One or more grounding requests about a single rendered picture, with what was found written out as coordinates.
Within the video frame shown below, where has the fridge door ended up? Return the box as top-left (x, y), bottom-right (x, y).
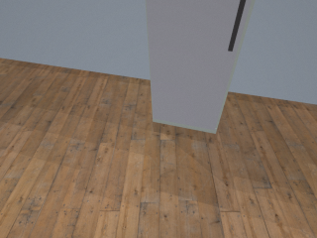
top-left (146, 0), bottom-right (252, 130)

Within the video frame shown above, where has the handle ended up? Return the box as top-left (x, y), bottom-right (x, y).
top-left (228, 0), bottom-right (246, 52)

